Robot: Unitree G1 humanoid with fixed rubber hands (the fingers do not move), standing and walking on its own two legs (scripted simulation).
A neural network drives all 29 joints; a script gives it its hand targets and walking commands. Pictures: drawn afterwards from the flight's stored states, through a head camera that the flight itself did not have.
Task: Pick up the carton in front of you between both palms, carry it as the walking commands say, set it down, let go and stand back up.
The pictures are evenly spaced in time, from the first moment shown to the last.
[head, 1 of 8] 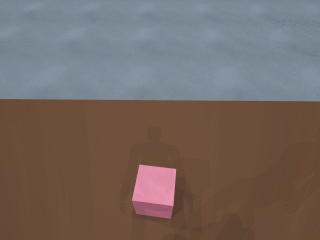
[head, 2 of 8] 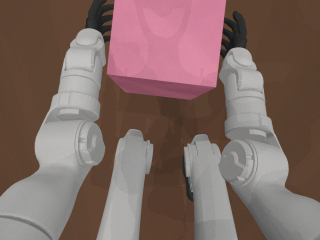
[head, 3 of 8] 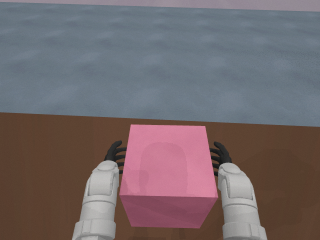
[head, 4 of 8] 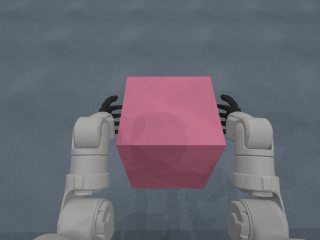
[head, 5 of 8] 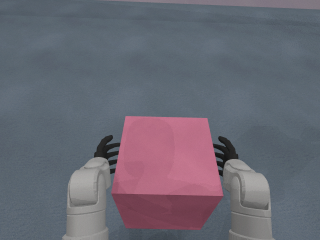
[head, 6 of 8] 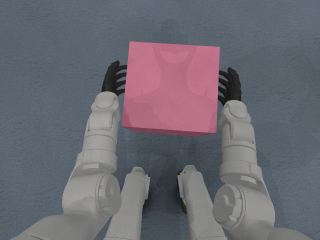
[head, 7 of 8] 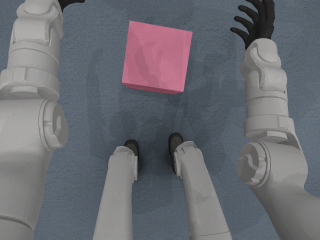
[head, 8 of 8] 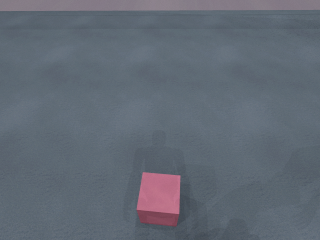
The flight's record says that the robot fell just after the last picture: no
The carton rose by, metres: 0.69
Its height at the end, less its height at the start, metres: -0.15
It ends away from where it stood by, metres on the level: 2.78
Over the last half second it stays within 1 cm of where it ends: yes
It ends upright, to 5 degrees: yes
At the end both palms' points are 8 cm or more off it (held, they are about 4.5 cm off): yes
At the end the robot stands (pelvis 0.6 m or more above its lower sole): yes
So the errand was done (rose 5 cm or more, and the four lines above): yes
